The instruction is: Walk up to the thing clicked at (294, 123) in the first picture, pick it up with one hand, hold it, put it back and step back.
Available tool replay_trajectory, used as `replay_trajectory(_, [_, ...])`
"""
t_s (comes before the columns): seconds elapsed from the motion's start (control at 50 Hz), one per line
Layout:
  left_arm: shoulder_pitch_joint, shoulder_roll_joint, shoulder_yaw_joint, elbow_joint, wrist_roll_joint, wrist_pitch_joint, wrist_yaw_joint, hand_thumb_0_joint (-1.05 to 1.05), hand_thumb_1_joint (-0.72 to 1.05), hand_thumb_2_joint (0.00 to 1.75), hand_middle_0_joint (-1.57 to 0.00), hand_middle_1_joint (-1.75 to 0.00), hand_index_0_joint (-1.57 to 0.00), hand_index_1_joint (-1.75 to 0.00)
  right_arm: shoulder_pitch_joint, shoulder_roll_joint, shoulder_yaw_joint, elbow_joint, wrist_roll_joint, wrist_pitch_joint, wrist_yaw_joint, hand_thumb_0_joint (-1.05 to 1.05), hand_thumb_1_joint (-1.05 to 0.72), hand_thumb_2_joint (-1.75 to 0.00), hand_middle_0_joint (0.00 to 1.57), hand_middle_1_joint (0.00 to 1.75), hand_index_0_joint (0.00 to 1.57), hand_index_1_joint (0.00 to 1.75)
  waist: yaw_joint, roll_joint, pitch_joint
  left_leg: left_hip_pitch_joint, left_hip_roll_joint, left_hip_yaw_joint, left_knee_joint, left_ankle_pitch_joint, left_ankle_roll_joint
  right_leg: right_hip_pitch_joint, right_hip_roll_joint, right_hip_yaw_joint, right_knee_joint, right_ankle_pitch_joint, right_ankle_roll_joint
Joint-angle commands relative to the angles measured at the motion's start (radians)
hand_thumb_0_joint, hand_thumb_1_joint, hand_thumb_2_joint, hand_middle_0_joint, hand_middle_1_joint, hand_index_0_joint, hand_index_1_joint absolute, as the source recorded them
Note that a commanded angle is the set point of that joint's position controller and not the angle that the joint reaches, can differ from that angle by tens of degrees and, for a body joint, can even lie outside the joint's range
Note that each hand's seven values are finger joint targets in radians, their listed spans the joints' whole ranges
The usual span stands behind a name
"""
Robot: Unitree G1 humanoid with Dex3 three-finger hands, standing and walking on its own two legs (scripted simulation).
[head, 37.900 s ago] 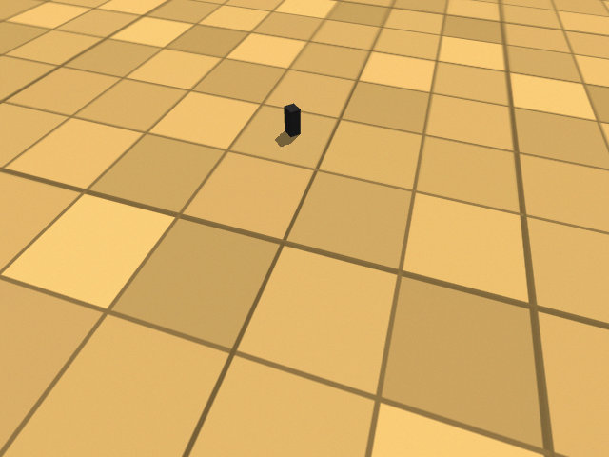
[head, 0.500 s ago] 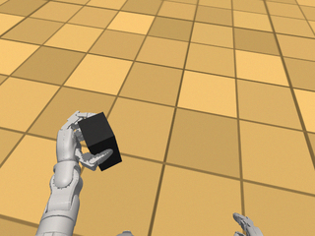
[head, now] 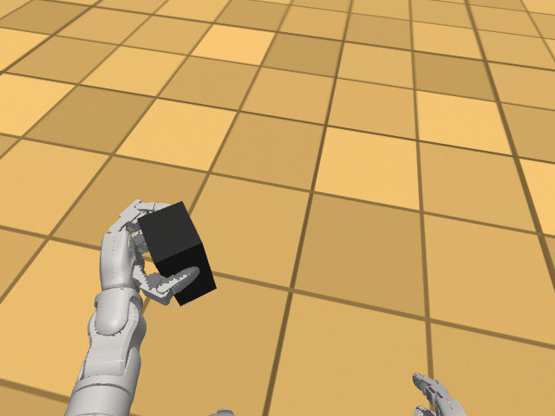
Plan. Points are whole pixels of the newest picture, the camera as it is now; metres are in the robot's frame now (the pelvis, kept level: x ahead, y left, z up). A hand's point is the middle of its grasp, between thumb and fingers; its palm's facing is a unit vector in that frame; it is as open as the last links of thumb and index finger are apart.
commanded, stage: hold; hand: left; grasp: from the side
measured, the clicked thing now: (181, 257) +0.35 +0.15 +0.02
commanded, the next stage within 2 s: crouch in 1.12 s
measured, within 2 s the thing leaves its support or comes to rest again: neither
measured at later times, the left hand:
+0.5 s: hand (165, 247) +0.35 +0.17 +0.05, palm faces +0.17 -0.99 +0.00, open 11.1 cm
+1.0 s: hand (164, 241) +0.36 +0.17 +0.05, palm faces +0.17 -0.99 +0.00, open 11.1 cm
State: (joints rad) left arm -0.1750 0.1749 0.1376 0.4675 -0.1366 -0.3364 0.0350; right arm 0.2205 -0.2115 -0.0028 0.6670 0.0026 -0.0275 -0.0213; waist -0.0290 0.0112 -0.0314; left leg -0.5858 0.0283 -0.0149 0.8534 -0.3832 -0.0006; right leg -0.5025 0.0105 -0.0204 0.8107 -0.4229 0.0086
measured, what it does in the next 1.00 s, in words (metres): stands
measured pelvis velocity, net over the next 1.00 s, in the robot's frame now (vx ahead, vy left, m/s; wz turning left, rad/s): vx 0.01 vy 0.00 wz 0.00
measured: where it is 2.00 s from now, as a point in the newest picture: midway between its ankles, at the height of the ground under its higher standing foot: outside the picture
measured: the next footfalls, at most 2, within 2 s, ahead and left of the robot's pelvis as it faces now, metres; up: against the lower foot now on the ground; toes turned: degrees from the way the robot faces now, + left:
none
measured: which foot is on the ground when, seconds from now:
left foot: down 0.00-1.00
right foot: down 0.00-1.00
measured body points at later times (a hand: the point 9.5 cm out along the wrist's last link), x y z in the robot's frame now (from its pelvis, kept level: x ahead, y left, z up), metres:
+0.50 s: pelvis +0.00 +0.00 +0.00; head +0.05 +0.01 +0.45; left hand +0.33 +0.22 +0.05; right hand +0.13 -0.25 -0.11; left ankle +0.03 +0.12 -0.70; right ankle -0.01 -0.13 -0.70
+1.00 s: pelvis +0.01 +0.00 +0.00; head +0.05 +0.01 +0.45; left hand +0.34 +0.22 +0.05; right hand +0.14 -0.24 -0.11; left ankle +0.03 +0.12 -0.70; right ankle -0.01 -0.13 -0.70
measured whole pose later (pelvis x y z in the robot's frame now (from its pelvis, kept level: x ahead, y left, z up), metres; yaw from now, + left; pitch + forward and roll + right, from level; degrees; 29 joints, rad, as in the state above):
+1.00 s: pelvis +0.01 +0.00 +0.00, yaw +0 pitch +7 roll -2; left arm -0.20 0.18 0.16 0.49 -0.14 -0.34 0.02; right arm 0.22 -0.21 0.00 0.67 0.01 -0.03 -0.03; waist -0.03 0.01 -0.04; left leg -0.58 0.03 -0.02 0.85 -0.39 0.00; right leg -0.49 0.01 -0.02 0.80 -0.43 0.01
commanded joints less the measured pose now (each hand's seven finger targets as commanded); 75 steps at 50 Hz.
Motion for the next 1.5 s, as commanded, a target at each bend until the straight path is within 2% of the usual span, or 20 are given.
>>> replay_trajectory(0.0, [-0.364,0.132,0.058,-0.289,-0.023,-0.108,0.006,0.00,-0.03,1.20,-1.18,-1.38,-1.19,-1.39,-0.018,-0.139,-0.045,-0.115,-0.002,-0.041,-0.006,0.00,-0.90,-0.90,0.20,0.30,0.20,0.30,-0.002,0.019,-0.323,0.223,-0.008,-0.002,-0.112,0.246,0.009,0.057,0.011,-0.007,-0.108,0.298,-0.013])
replay_trajectory(0.1, [-0.359,0.155,0.077,-0.287,-0.018,-0.121,-0.005,0.00,-0.03,1.20,-1.19,-1.38,-1.20,-1.39,-0.026,-0.143,-0.050,-0.120,-0.005,-0.042,-0.002,0.00,-0.90,-0.90,0.20,0.30,0.20,0.30,0.005,0.051,-0.323,0.227,-0.008,-0.004,-0.118,0.211,0.003,0.035,0.011,-0.007,-0.104,0.257,-0.017])
replay_trajectory(0.12, [-0.349,0.125,0.048,-0.280,-0.022,-0.121,-0.011,0.00,-0.02,1.19,-1.18,-1.37,-1.19,-1.38,-0.022,-0.134,-0.045,-0.119,-0.004,-0.041,-0.002,0.00,-0.91,-0.90,0.20,0.30,0.20,0.30,0.001,0.035,-0.318,0.219,-0.010,-0.004,-0.113,0.223,0.004,0.053,0.011,-0.007,-0.103,0.274,-0.014])
replay_trajectory(0.16, [-0.347,0.154,0.076,-0.290,-0.028,-0.124,-0.012,0.00,-0.01,1.20,-1.20,-1.39,-1.21,-1.40,-0.025,-0.144,-0.049,-0.124,0.000,-0.044,-0.002,0.00,-0.91,-0.91,0.20,0.30,0.20,0.30,0.007,0.050,-0.333,0.236,-0.010,-0.002,-0.114,0.226,0.004,0.051,0.009,-0.005,-0.104,0.275,-0.015])
replay_trajectory(0.22, [-0.357,0.124,0.027,-0.335,-0.030,-0.121,-0.020,0.00,-0.02,1.20,-1.20,-1.38,-1.21,-1.39,-0.012,-0.148,-0.051,-0.123,0.000,-0.046,-0.001,0.00,-0.91,-0.91,0.20,0.30,0.20,0.30,-0.009,0.057,-0.365,0.280,-0.002,-0.013,-0.109,0.285,0.001,0.049,0.015,-0.014,-0.095,0.310,-0.017])
replay_trajectory(0.28, [-0.337,0.133,0.048,-0.267,-0.032,-0.109,-0.017,0.00,-0.09,1.20,-1.20,-1.39,-1.21,-1.40,-0.005,-0.148,-0.052,-0.108,0.001,-0.048,-0.004,0.00,-0.91,-0.91,0.20,0.30,0.20,0.30,-0.008,0.017,-0.328,0.237,-0.003,-0.007,-0.102,0.292,0.010,0.050,0.015,-0.009,-0.102,0.331,-0.013])
replay_trajectory(0.34, [-0.373,0.119,0.030,-0.295,-0.028,-0.111,-0.012,0.00,-0.07,1.20,-1.19,-1.38,-1.20,-1.40,-0.003,-0.144,-0.050,-0.107,-0.003,-0.044,-0.002,0.00,-0.91,-0.91,0.20,0.30,0.20,0.30,-0.013,0.026,-0.319,0.236,-0.002,-0.011,-0.108,0.268,0.008,0.039,0.015,-0.012,-0.101,0.305,-0.016])
replay_trajectory(0.42, [-0.331,0.160,0.090,-0.264,-0.027,-0.106,-0.006,0.00,-0.03,1.22,-1.20,-1.38,-1.20,-1.40,-0.014,-0.145,-0.049,-0.118,0.002,-0.040,-0.004,0.00,-0.90,-0.91,0.20,0.30,0.20,0.30,0.010,0.010,-0.300,0.209,-0.009,-0.003,-0.117,0.245,0.009,0.066,0.009,-0.006,-0.112,0.296,-0.014])
replay_trajectory(0.48, [-0.328,0.122,0.061,-0.242,-0.026,-0.112,-0.011,0.00,-0.03,1.22,-1.20,-1.40,-1.21,-1.41,-0.021,-0.143,-0.052,-0.116,-0.001,-0.041,0.001,0.00,-0.90,-0.90,0.20,0.30,0.20,0.30,0.003,0.028,-0.276,0.202,-0.007,-0.008,-0.124,0.208,0.005,0.031,0.012,-0.012,-0.105,0.251,-0.017])
replay_trajectory(0.58, [-0.342,0.168,0.095,-0.290,-0.030,-0.133,-0.022,0.00,-0.03,1.21,-1.20,-1.39,-1.21,-1.40,-0.017,-0.143,-0.052,-0.125,0.000,-0.041,0.001,0.00,-0.91,-0.91,0.20,0.30,0.20,0.30,0.010,0.040,-0.337,0.212,-0.013,0.000,-0.108,0.231,0.008,0.067,0.007,-0.002,-0.102,0.284,-0.015])
replay_trajectory(0.7, [-0.366,0.133,0.037,-0.357,-0.040,-0.134,-0.026,0.00,-0.06,1.21,-1.19,-1.39,-1.20,-1.40,-0.003,-0.144,-0.048,-0.120,-0.001,-0.049,-0.003,0.00,-0.91,-0.91,0.20,0.30,0.20,0.30,-0.008,0.053,-0.384,0.267,-0.007,-0.007,-0.093,0.302,0.009,0.061,0.012,-0.005,-0.097,0.341,-0.013])
replay_trajectory(0.78, [-0.369,0.125,0.032,-0.317,-0.034,-0.111,-0.020,0.00,-0.07,1.19,-1.18,-1.36,-1.19,-1.37,-0.006,-0.141,-0.045,-0.109,0.001,-0.048,-0.010,0.00,-0.90,-0.90,0.20,0.30,0.20,0.30,-0.018,0.036,-0.317,0.248,-0.005,-0.009,-0.108,0.265,0.009,0.038,0.012,-0.007,-0.110,0.313,-0.012])
replay_trajectory(0.86, [-0.357,0.158,0.076,-0.275,-0.031,-0.097,-0.011,0.00,-0.07,1.21,-1.19,-1.38,-1.20,-1.39,-0.012,-0.145,-0.047,-0.107,0.003,-0.045,-0.013,0.00,-0.90,-0.90,0.20,0.30,0.20,0.30,-0.001,0.035,-0.312,0.237,-0.008,-0.005,-0.113,0.258,0.010,0.052,0.008,-0.007,-0.119,0.304,-0.013])
replay_trajectory(0.94, [-0.306,0.132,0.074,-0.229,-0.028,-0.090,-0.009,0.00,-0.05,1.20,-1.17,-1.36,-1.18,-1.38,-0.018,-0.136,-0.045,-0.117,0.002,-0.039,-0.009,0.00,-0.89,-0.90,0.20,0.30,0.20,0.30,0.012,-0.007,-0.270,0.189,-0.011,0.000,-0.117,0.241,0.011,0.074,0.007,-0.007,-0.121,0.299,-0.012])
replay_trajectory(0.96, [-0.313,0.166,0.108,-0.229,-0.028,-0.095,-0.008,0.00,-0.05,1.20,-1.17,-1.36,-1.18,-1.38,-0.016,-0.138,-0.048,-0.114,0.001,-0.037,-0.006,0.00,-0.90,-0.90,0.20,0.30,0.20,0.30,0.018,0.013,-0.299,0.185,-0.014,0.003,-0.112,0.247,0.012,0.088,0.005,-0.003,-0.118,0.306,-0.012])
replay_trajectory(1.14, [-0.364,0.161,0.065,-0.357,-0.030,-0.127,-0.019,0.00,-0.07,1.19,-1.19,-1.38,-1.20,-1.39,0.004,-0.140,-0.049,-0.121,0.000,-0.043,-0.003,0.00,-0.91,-0.91,0.20,0.30,0.20,0.30,-0.002,0.052,-0.410,0.280,-0.007,-0.006,-0.090,0.348,0.013,0.084,0.011,-0.004,-0.094,0.379,-0.012])
replay_trajectory(1.22, [-0.384,0.132,0.023,-0.350,-0.029,-0.114,-0.016,0.00,-0.12,1.20,-1.23,-1.39,-1.24,-1.40,0.004,-0.146,-0.051,-0.111,0.003,-0.051,-0.007,0.00,-0.91,-0.91,0.20,0.30,0.20,0.30,-0.020,0.066,-0.368,0.301,0.002,-0.017,-0.107,0.319,0.006,0.042,0.016,-0.013,-0.099,0.332,-0.017])
replay_trajectory(1.26, [-0.373,0.124,0.033,-0.270,-0.022,-0.106,-0.011,0.00,-0.03,1.21,-1.24,-1.41,-1.26,-1.41,-0.005,-0.138,-0.050,-0.096,0.001,-0.050,-0.006,0.00,-0.89,-0.90,0.20,0.30,0.20,0.30,-0.019,0.039,-0.265,0.220,0.000,-0.016,-0.116,0.243,0.007,0.019,0.016,-0.013,-0.106,0.278,-0.017])
replay_trajectory(1.38, [-0.304,0.096,0.071,-0.088,-0.009,-0.111,0.014,0.00,0.02,1.27,-1.28,-1.45,-1.30,-1.45,-0.005,-0.148,-0.063,-0.093,-0.007,-0.042,0.013,0.00,-0.86,-0.90,0.20,0.30,0.20,0.30,-0.006,-0.004,-0.200,0.104,0.000,-0.018,-0.091,0.161,0.010,-0.065,0.016,-0.021,-0.073,0.200,-0.024])
replay_trajectory(1.48, [-0.411,0.144,0.139,-0.034,0.011,-0.225,0.036,0.00,0.07,1.29,-1.26,-1.45,-1.28,-1.45,-0.003,-0.143,-0.068,-0.086,-0.025,-0.046,0.034,0.00,-0.86,-0.90,0.20,0.30,0.20,0.30,-0.007,0.021,-0.275,0.028,-0.001,-0.028,-0.004,0.112,0.004,-0.181,0.011,-0.017,0.037,0.149,-0.030])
